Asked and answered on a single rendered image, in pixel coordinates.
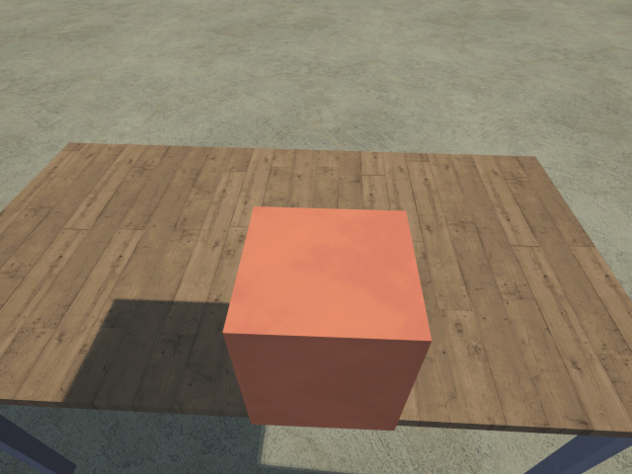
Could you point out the carton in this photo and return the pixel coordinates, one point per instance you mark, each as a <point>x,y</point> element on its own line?
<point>327,325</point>

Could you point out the table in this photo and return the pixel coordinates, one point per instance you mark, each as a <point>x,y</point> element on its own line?
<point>118,263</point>

